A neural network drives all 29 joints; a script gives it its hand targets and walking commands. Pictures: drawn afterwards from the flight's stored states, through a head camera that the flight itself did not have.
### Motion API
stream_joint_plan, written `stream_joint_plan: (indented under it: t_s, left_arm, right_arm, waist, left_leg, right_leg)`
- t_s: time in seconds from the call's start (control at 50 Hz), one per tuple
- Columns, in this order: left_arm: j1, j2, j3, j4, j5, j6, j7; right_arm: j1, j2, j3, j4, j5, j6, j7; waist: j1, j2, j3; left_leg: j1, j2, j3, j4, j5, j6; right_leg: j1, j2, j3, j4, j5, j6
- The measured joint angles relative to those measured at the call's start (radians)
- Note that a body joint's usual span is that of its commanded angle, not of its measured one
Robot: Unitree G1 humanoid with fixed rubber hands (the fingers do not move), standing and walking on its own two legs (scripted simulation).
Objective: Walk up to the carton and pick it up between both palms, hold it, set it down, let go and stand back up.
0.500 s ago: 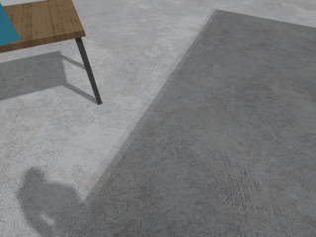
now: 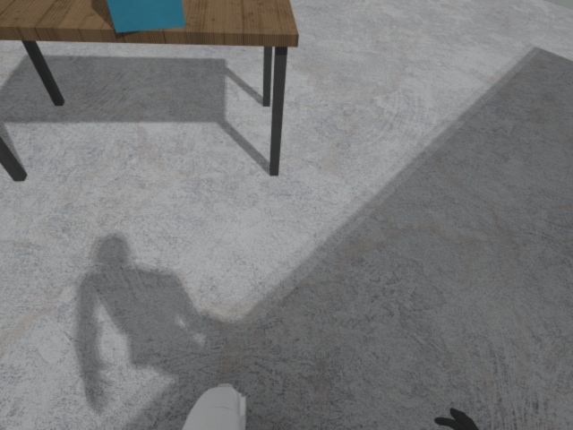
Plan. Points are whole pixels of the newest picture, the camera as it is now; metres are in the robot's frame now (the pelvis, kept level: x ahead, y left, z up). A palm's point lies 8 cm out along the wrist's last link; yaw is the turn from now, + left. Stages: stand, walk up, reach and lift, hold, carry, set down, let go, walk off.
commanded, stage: walk up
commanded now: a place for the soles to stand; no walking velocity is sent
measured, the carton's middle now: out of the picture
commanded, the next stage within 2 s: none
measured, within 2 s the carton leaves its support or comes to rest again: neither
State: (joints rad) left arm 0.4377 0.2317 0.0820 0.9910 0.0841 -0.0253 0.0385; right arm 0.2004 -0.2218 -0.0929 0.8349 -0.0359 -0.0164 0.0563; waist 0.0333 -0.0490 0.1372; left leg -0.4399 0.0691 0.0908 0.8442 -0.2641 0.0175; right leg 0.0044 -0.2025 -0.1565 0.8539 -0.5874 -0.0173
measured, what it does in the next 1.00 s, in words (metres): walks ahead: right foot, then left foot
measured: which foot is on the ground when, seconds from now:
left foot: down 0.00-0.38, up 0.40-0.72, down 0.74-1.00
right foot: up 0.00-0.34, down 0.36-0.74, up 0.76-1.00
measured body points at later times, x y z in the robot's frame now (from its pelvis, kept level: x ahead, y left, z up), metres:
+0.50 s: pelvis +0.19 +0.07 +0.01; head +0.19 +0.05 +0.46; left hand +0.24 +0.35 -0.09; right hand +0.26 -0.18 -0.14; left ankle +0.14 +0.15 -0.62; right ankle +0.26 -0.06 -0.69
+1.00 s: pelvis +0.37 +0.23 +0.01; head +0.37 +0.26 +0.46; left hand +0.45 +0.51 -0.11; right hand +0.46 -0.03 -0.09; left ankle +0.34 +0.34 -0.69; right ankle +0.44 +0.13 -0.65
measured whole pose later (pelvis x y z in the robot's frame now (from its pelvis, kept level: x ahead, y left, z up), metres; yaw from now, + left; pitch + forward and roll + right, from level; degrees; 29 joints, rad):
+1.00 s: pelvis +0.37 +0.23 +0.01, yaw +13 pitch -4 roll +1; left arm 0.30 0.30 0.05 0.64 0.03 -0.02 -0.02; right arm 0.42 -0.23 -0.03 0.73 -0.03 -0.04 0.01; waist -0.05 -0.11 0.06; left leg -0.27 0.00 0.06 0.79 -0.45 0.03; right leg -0.51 -0.08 -0.08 1.13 -0.48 -0.02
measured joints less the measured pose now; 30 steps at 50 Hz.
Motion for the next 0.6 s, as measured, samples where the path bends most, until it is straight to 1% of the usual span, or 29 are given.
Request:
stream_joint_plan:
  t_s: [0.02, 0.04, 0.06, 0.08, 0.12, 0.16, 0.2, 0.28, 0.34, 0.36, 0.38, 0.42, 0.46, 0.5, 0.54, 0.6]
  left_arm:
    - [-0.015, 0.004, -0.005, -0.026, -0.014, 0.008, -0.009]
    - [-0.033, 0.01, -0.008, -0.054, -0.025, 0.011, -0.016]
    - [-0.053, 0.015, -0.009, -0.083, -0.031, 0.012, -0.022]
    - [-0.072, 0.018, -0.008, -0.11, -0.035, 0.009, -0.027]
    - [-0.105, 0.019, -0.013, -0.155, -0.039, 0.0, -0.036]
    - [-0.128, 0.017, -0.023, -0.192, -0.042, -0.008, -0.043]
    - [-0.146, 0.013, -0.031, -0.219, -0.049, -0.012, -0.047]
    - [-0.168, 0.005, -0.039, -0.255, -0.061, -0.018, -0.049]
    - [-0.156, -0.007, -0.043, -0.277, -0.06, -0.037, -0.047]
    - [-0.146, -0.009, -0.043, -0.284, -0.054, -0.044, -0.043]
    - [-0.138, -0.013, -0.043, -0.286, -0.047, -0.049, -0.037]
    - [-0.122, -0.01, -0.043, -0.287, -0.041, -0.047, -0.018]
    - [-0.115, -0.006, -0.037, -0.276, -0.046, -0.038, 0.008]
    - [-0.107, 0.001, -0.029, -0.267, -0.044, -0.04, 0.023]
    - [-0.095, 0.009, -0.026, -0.253, -0.043, -0.047, 0.024]
    - [-0.07, 0.022, -0.024, -0.235, -0.034, -0.053, 0.015]
  right_arm:
    - [0.005, 0.001, 0.0, -0.011, 0.004, -0.005, -0.01]
    - [0.016, 0.005, -0.001, -0.015, 0.008, -0.003, -0.021]
    - [0.028, 0.008, 0.001, -0.013, 0.013, 0.004, -0.031]
    - [0.039, 0.011, 0.004, -0.011, 0.015, 0.011, -0.039]
    - [0.06, 0.012, 0.01, -0.003, 0.015, 0.017, -0.045]
    - [0.084, 0.006, 0.013, 0.004, 0.012, 0.012, -0.042]
    - [0.107, -0.004, 0.017, 0.012, 0.006, 0.005, -0.039]
    - [0.144, -0.023, 0.026, 0.011, -0.006, 0.0, -0.033]
    - [0.166, -0.039, 0.032, 0.009, -0.005, 0.006, -0.022]
    - [0.176, -0.043, 0.035, 0.008, -0.001, 0.009, -0.017]
    - [0.183, -0.048, 0.038, 0.008, 0.001, 0.012, -0.013]
    - [0.19, -0.048, 0.045, 0.001, -0.003, 0.031, -0.007]
    - [0.179, -0.051, 0.048, -0.015, -0.013, 0.056, -0.001]
    - [0.154, -0.058, 0.043, -0.033, -0.016, 0.065, 0.002]
    - [0.125, -0.071, 0.034, -0.058, -0.014, 0.063, 0.008]
    - [0.084, -0.092, 0.02, -0.103, -0.004, 0.056, 0.023]
  waist:
    - [-0.011, -0.004, 0.002]
    - [-0.018, -0.009, 0.002]
    - [-0.021, -0.016, 0.002]
    - [-0.022, -0.022, 0.005]
    - [-0.03, -0.031, 0.004]
    - [-0.041, -0.031, -0.01]
    - [-0.053, -0.023, -0.024]
    - [-0.076, 0.005, -0.034]
    - [-0.086, 0.045, -0.037]
    - [-0.085, 0.06, -0.041]
    - [-0.083, 0.087, -0.043]
    - [-0.075, 0.12, -0.055]
    - [-0.061, 0.138, -0.047]
    - [-0.044, 0.144, -0.031]
    - [-0.028, 0.152, -0.019]
    - [-0.009, 0.148, -0.013]
  left_leg:
    - [0.0, -0.015, -0.001, 0.025, -0.046, 0.016]
    - [0.008, -0.03, -0.003, 0.034, -0.076, 0.028]
    - [0.025, -0.045, -0.002, 0.027, -0.089, 0.037]
    - [0.051, -0.057, 0.002, 0.009, -0.09, 0.044]
    - [0.107, -0.078, 0.014, -0.039, -0.091, 0.054]
    - [0.158, -0.098, 0.022, -0.092, -0.09, 0.06]
    - [0.202, -0.115, 0.026, -0.135, -0.093, 0.069]
    - [0.271, -0.141, 0.028, -0.189, -0.116, 0.078]
    - [0.293, -0.142, 0.023, -0.16, -0.171, 0.076]
    - [0.29, -0.137, 0.017, -0.125, -0.204, 0.074]
    - [0.279, -0.123, 0.001, -0.074, -0.241, 0.07]
    - [0.206, -0.119, -0.043, 0.118, -0.291, 0.038]
    - [0.116, -0.117, -0.073, 0.324, -0.269, 0.004]
    - [0.036, -0.101, -0.097, 0.431, -0.237, -0.026]
    - [-0.027, -0.065, -0.125, 0.431, -0.197, -0.046]
    - [-0.082, 0.003, -0.155, 0.302, -0.151, -0.058]
  right_leg:
    - [-0.059, 0.023, 0.06, 0.136, -0.009, -0.016]
    - [-0.12, 0.048, 0.105, 0.264, -0.002, -0.025]
    - [-0.178, 0.069, 0.134, 0.368, 0.017, -0.027]
    - [-0.232, 0.085, 0.149, 0.441, 0.042, -0.026]
    - [-0.326, 0.099, 0.151, 0.49, 0.096, -0.02]
    - [-0.397, 0.1, 0.139, 0.439, 0.134, -0.02]
    - [-0.446, 0.101, 0.127, 0.352, 0.144, -0.014]
    - [-0.475, 0.101, 0.107, 0.102, 0.176, -0.007]
    - [-0.429, 0.119, 0.082, -0.105, 0.29, -0.014]
    - [-0.408, 0.128, 0.078, -0.146, 0.36, -0.017]
    - [-0.406, 0.138, 0.064, -0.131, 0.388, -0.012]
    - [-0.409, 0.137, 0.035, -0.073, 0.322, -0.008]
    - [-0.385, 0.123, 0.011, -0.052, 0.261, -0.013]
    - [-0.349, 0.103, -0.006, -0.06, 0.242, -0.006]
    - [-0.308, 0.088, -0.02, -0.089, 0.235, 0.009]
    - [-0.249, 0.066, -0.032, -0.141, 0.23, 0.029]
